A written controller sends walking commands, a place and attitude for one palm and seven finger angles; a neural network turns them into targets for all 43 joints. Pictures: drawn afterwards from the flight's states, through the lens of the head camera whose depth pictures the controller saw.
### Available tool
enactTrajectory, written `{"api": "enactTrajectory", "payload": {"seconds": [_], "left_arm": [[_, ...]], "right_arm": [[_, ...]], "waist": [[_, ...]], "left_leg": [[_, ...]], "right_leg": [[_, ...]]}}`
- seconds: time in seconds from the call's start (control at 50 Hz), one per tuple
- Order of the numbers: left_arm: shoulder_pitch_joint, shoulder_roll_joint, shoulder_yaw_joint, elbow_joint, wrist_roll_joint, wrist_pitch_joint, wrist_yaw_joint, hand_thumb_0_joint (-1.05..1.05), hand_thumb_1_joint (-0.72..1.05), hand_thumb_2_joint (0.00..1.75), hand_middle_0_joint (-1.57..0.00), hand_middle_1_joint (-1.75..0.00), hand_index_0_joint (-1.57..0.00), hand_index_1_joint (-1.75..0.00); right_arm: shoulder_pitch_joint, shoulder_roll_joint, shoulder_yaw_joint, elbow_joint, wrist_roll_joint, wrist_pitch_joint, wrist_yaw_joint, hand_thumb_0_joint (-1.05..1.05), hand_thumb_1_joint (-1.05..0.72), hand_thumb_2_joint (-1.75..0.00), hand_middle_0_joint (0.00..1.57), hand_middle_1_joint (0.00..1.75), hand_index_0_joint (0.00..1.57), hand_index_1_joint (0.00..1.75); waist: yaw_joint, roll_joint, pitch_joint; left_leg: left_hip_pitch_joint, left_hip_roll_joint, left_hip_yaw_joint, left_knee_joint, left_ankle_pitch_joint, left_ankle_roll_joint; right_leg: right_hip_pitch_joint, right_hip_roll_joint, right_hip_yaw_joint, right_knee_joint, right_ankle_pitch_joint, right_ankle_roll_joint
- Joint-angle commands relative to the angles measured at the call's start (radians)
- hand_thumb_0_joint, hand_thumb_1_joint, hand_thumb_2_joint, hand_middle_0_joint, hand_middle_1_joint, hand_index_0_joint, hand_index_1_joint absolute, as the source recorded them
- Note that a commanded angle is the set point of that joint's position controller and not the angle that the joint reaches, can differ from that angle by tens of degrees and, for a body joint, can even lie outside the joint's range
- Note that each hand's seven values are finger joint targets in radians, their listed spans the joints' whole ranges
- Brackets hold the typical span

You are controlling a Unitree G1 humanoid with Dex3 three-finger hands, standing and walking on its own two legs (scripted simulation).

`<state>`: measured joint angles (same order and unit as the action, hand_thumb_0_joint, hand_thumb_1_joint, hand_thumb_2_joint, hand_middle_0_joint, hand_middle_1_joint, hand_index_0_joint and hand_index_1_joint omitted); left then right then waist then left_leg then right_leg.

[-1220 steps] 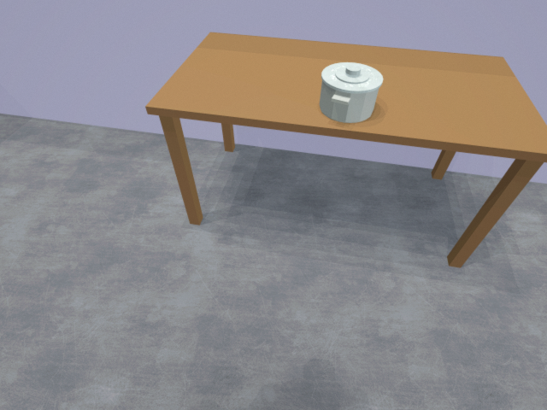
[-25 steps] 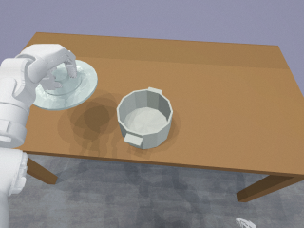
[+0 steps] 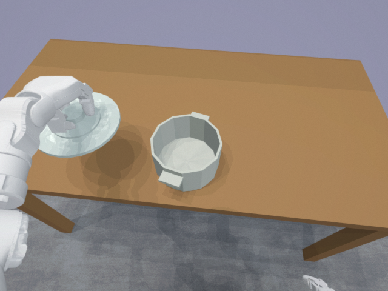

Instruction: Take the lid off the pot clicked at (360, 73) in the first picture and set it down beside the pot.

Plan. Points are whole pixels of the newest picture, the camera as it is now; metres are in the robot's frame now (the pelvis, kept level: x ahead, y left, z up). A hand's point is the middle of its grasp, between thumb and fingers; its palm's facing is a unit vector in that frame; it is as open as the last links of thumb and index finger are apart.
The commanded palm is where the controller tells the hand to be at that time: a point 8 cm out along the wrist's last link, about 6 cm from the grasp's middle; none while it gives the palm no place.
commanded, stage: lower the lid onto the table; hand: left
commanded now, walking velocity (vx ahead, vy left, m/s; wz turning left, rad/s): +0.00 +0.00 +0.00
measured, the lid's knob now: (73, 114) +0.46 +0.29 +0.08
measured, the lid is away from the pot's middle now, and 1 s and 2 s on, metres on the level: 0.25 0.25 0.24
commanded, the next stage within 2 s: none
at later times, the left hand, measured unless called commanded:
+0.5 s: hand (71, 128) +0.42 +0.28 +0.07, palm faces -0.43 -0.03 -0.90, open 7.0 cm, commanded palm +0.44 +0.28 +0.14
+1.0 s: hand (78, 136) +0.43 +0.28 +0.04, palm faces -0.45 -0.04 -0.89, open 7.0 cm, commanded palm +0.45 +0.28 +0.11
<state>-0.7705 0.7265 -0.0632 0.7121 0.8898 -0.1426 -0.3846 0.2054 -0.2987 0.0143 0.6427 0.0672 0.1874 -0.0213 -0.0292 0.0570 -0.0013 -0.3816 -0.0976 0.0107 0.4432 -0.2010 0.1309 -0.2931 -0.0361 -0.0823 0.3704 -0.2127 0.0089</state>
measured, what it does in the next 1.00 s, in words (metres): stands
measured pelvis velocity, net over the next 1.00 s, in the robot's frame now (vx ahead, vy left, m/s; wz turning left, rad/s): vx -0.01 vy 0.00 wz -0.04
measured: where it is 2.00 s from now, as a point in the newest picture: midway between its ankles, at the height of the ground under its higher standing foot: outside the picture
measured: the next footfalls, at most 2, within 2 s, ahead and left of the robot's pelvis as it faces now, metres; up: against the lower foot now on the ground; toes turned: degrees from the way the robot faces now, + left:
none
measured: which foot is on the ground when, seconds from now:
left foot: down 0.00-1.00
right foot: down 0.00-1.00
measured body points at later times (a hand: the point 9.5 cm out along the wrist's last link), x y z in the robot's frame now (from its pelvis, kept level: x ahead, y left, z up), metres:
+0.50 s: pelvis -0.01 -0.01 +0.00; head +0.07 +0.00 +0.44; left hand +0.44 +0.28 +0.12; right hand +0.06 -0.29 -0.13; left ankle +0.00 +0.03 -0.74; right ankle -0.03 -0.15 -0.74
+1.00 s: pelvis -0.01 +0.00 -0.01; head +0.08 +0.01 +0.43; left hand +0.44 +0.28 +0.09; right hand +0.05 -0.28 -0.13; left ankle +0.00 +0.03 -0.74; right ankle -0.03 -0.15 -0.74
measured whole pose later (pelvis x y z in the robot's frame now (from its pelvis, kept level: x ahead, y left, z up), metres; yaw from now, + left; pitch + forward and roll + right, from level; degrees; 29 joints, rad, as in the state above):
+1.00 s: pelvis -0.01 +0.00 -0.01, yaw -2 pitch +11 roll -3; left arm -0.79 0.72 -0.04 0.97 0.96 -0.25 -0.26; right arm 0.25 -0.29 0.01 0.69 0.07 0.18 -0.06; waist -0.05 0.04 -0.02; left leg -0.50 -0.07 0.04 0.55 -0.25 0.13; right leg -0.42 -0.02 -0.05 0.47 -0.24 0.00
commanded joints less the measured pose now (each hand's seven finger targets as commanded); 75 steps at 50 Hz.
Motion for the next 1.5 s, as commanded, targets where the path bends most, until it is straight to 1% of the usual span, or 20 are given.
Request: {"api": "enactTrajectory", "payload": {"seconds": [0.0, 0.08, 0.16, 0.22, 0.34, 0.38, 0.46, 0.54, 0.7, 0.8, 0.88, 0.94, 1.04, 1.14, 1.18, 1.24, 1.32, 1.38, 1.44, 1.48], "left_arm": [[-0.529, 0.264, 0.096, -0.237, -0.024, -0.007, 0.054, 0.0, 0.64, 1.01, -0.84, -1.02, -0.92, -1.03], [-0.54, 0.362, 0.166, -0.143, -0.03, -0.032, 0.059, 0.0, 0.64, 1.01, -0.84, -1.02, -0.92, -1.03], [-0.626, 0.32, 0.114, -0.185, -0.001, -0.055, 0.076, 0.0, 0.64, 1.01, -0.84, -1.02, -0.92, -1.03], [-0.581, 0.4, 0.19, -0.142, 0.01, -0.074, 0.097, 0.0, 0.64, 1.01, -0.84, -1.02, -0.92, -1.03], [-0.558, 0.311, 0.114, -0.033, 0.007, -0.071, 0.1, 0.0, 0.64, 1.01, -0.84, -1.02, -0.92, -1.03], [-0.558, 0.381, 0.159, -0.036, 0.014, -0.082, 0.104, 0.0, 0.64, 1.01, -0.84, -1.02, -0.92, -1.03], [-0.549, 0.384, 0.178, -0.112, 0.015, -0.11, 0.108, 0.0, 0.64, 1.01, -0.84, -1.02, -0.92, -1.03], [-0.516, 0.361, 0.166, -0.023, 0.002, -0.113, 0.109, 0.0, 0.64, 1.01, -0.84, -1.02, -0.92, -1.03], [-0.492, 0.413, 0.212, -0.002, 0.031, -0.12, 0.147, 0.0, 0.64, 1.01, -0.84, -1.02, -0.92, -1.03], [-0.523, 0.341, 0.149, -0.034, 0.043, -0.118, 0.159, 0.0, 0.64, 1.01, -0.84, -1.02, -0.92, -1.03], [-0.496, 0.378, 0.185, 0.019, 0.042, -0.12, 0.17, 0.0, 0.64, 1.01, -0.84, -1.02, -0.92, -1.03], [-0.541, 0.293, 0.106, 0.019, 0.041, -0.106, 0.171, 0.0, 0.64, 1.01, -0.84, -1.02, -0.92, -1.03], [-0.549, 0.389, 0.172, 0.045, 0.056, -0.112, 0.182, 0.0, 0.64, 1.01, -0.84, -1.02, -0.92, -1.03], [-0.519, 0.348, 0.151, 0.059, 0.06, -0.126, 0.192, 0.0, 0.64, 1.01, -0.84, -1.02, -0.92, -1.03], [-0.494, 0.414, 0.201, 0.087, 0.064, -0.131, 0.199, 0.0, 0.64, 1.01, -0.84, -1.02, -0.92, -1.03], [-0.55, 0.304, 0.11, 0.032, 0.07, -0.122, 0.201, 0.0, 0.64, 1.01, -0.84, -1.02, -0.92, -1.03], [-0.483, 0.369, 0.193, 0.01, 0.069, -0.141, 0.215, 0.0, 0.64, 1.01, -0.84, -1.02, -0.92, -1.03], [-0.459, 0.324, 0.158, 0.096, 0.053, -0.13, 0.216, 0.0, 0.64, 1.01, -0.84, -1.02, -0.92, -1.03], [-0.517, 0.287, 0.112, 0.076, 0.078, -0.117, 0.231, 0.0, 0.64, 1.01, -0.84, -1.02, -0.92, -1.03], [-0.527, 0.336, 0.154, 0.031, 0.093, -0.129, 0.242, 0.0, 0.64, 1.01, -0.84, -1.02, -0.92, -1.03]], "right_arm": [[0.027, -0.148, -0.063, -0.083, -0.002, -0.028, -0.007, 0.0, -0.9, -0.9, 0.2, 0.3, 0.2, 0.3], [0.033, -0.164, -0.052, -0.07, 0.002, -0.023, -0.026, 0.0, -0.9, -0.9, 0.2, 0.3, 0.2, 0.3], [0.025, -0.155, -0.049, -0.066, 0.003, -0.026, -0.038, 0.0, -0.9, -0.9, 0.2, 0.3, 0.2, 0.3], [0.043, -0.16, -0.049, -0.061, -0.002, -0.035, -0.045, 0.0, -0.9, -0.9, 0.2, 0.3, 0.2, 0.3], [0.061, -0.164, -0.052, -0.042, 0.005, -0.034, -0.051, 0.0, -0.9, -0.9, 0.2, 0.3, 0.2, 0.3], [0.065, -0.176, -0.053, -0.042, 0.006, -0.037, -0.054, 0.0, -0.9, -0.9, 0.2, 0.3, 0.2, 0.3], [0.071, -0.168, -0.062, -0.051, 0.0, -0.039, -0.059, 0.0, -0.9, -0.9, 0.2, 0.3, 0.2, 0.3], [0.089, -0.173, -0.061, -0.031, 0.003, -0.03, -0.059, 0.0, -0.9, -0.9, 0.2, 0.3, 0.2, 0.3], [0.105, -0.18, -0.066, -0.028, -0.003, -0.027, -0.054, 0.0, -0.9, -0.9, 0.2, 0.3, 0.2, 0.3], [0.109, -0.17, -0.073, -0.031, -0.006, -0.03, -0.054, 0.0, -0.9, -0.9, 0.2, 0.3, 0.2, 0.3], [0.117, -0.179, -0.07, -0.028, -0.005, -0.031, -0.056, 0.0, -0.9, -0.9, 0.2, 0.3, 0.2, 0.3], [0.124, -0.174, -0.07, -0.015, -0.002, -0.03, -0.055, 0.0, -0.9, -0.9, 0.2, 0.3, 0.2, 0.3], [0.14, -0.184, -0.065, -0.011, 0.002, -0.039, -0.069, 0.0, -0.9, -0.9, 0.2, 0.3, 0.2, 0.3], [0.155, -0.176, -0.067, -0.006, -0.003, -0.048, -0.072, 0.0, -0.9, -0.9, 0.2, 0.3, 0.2, 0.3], [0.16, -0.187, -0.063, -0.009, -0.002, -0.046, -0.073, 0.0, -0.9, -0.9, 0.2, 0.3, 0.2, 0.3], [0.163, -0.18, -0.073, -0.002, -0.004, -0.043, -0.064, 0.0, -0.9, -0.9, 0.2, 0.3, 0.2, 0.3], [0.176, -0.177, -0.08, -0.007, -0.015, -0.032, -0.058, 0.0, -0.9, -0.9, 0.2, 0.3, 0.2, 0.3], [0.179, -0.186, -0.078, 0.004, -0.008, -0.028, -0.058, 0.0, -0.9, -0.9, 0.2, 0.3, 0.2, 0.3], [0.186, -0.185, -0.082, 0.014, -0.006, -0.022, -0.053, 0.0, -0.9, -0.9, 0.2, 0.3, 0.2, 0.3], [0.184, -0.184, -0.084, 0.007, -0.011, -0.026, -0.054, 0.0, -0.9, -0.9, 0.2, 0.3, 0.2, 0.3]], "waist": [[-0.031, 0.09, -0.46], [-0.018, 0.01, -0.431], [-0.023, 0.097, -0.471], [-0.011, 0.106, -0.484], [-0.033, 0.067, -0.415], [-0.026, 0.06, -0.419], [-0.021, 0.113, -0.524], [-0.035, 0.074, -0.446], [-0.026, 0.081, -0.474], [-0.039, 0.133, -0.509], [-0.033, 0.096, -0.48], [-0.049, 0.101, -0.463], [-0.043, 0.079, -0.49], [-0.05, 0.126, -0.496], [-0.039, 0.092, -0.492], [-0.052, 0.144, -0.502], [-0.036, 0.144, -0.581], [-0.049, 0.063, -0.508], [-0.058, 0.106, -0.486], [-0.046, 0.143, -0.526]], "left_leg": [[0.504, 0.131, -0.171, 0.042, 0.57, -0.108], [0.399, 0.108, -0.13, 0.027, 0.403, -0.08], [0.453, 0.117, -0.148, 0.021, 0.422, -0.097], [0.454, 0.119, -0.143, 0.031, 0.423, -0.094], [0.388, 0.122, -0.129, 0.025, 0.338, -0.084], [0.368, 0.116, -0.122, 0.029, 0.323, -0.078], [0.448, 0.12, -0.128, 0.058, 0.472, -0.083], [0.396, 0.128, -0.126, 0.053, 0.43, -0.081], [0.388, 0.128, -0.124, 0.074, 0.462, -0.088], [0.443, 0.135, -0.134, 0.094, 0.529, -0.102], [0.408, 0.133, -0.131, 0.096, 0.47, -0.097], [0.401, 0.136, -0.136, 0.097, 0.415, -0.097], [0.369, 0.127, -0.123, 0.109, 0.379, -0.089], [0.4, 0.135, -0.127, 0.139, 0.474, -0.103], [0.348, 0.128, -0.12, 0.142, 0.454, -0.1], [0.399, 0.141, -0.143, 0.146, 0.472, -0.114], [0.455, 0.145, -0.151, 0.175, 0.612, -0.122], [0.349, 0.136, -0.126, 0.171, 0.497, -0.104], [0.374, 0.148, -0.155, 0.164, 0.463, -0.121], [0.41, 0.148, -0.156, 0.176, 0.531, -0.128]], "right_leg": [[-0.112, 0.046, 0.019, -0.013, 0.146, -0.054], [-0.052, 0.037, 0.025, -0.01, 0.168, -0.061], [-0.09, 0.043, 0.013, 0.0, 0.132, -0.063], [-0.082, 0.045, 0.019, 0.002, 0.126, -0.066], [-0.12, 0.044, 0.016, 0.003, 0.106, -0.061], [-0.104, 0.042, 0.024, 0.006, 0.115, -0.066], [-0.085, 0.047, 0.026, 0.022, 0.172, -0.064], [-0.127, 0.05, 0.018, 0.022, 0.146, -0.058], [-0.139, 0.054, 0.029, 0.04, 0.151, -0.062], [-0.187, 0.057, 0.025, 0.054, 0.147, -0.059], [-0.204, 0.058, 0.027, 0.058, 0.125, -0.063], [-0.244, 0.058, 0.022, 0.065, 0.095, -0.06], [-0.222, 0.06, 0.028, 0.082, 0.111, -0.063], [-0.268, 0.066, 0.023, 0.096, 0.115, -0.062], [-0.243, 0.065, 0.026, 0.104, 0.134, -0.065], [-0.308, 0.067, 0.018, 0.113, 0.098, -0.065], [-0.29, 0.073, 0.026, 0.124, 0.122, -0.064], [-0.289, 0.07, 0.028, 0.125, 0.139, -0.061], [-0.36, 0.075, 0.016, 0.137, 0.075, -0.064], [-0.36, 0.076, 0.022, 0.142, 0.082, -0.069]]}}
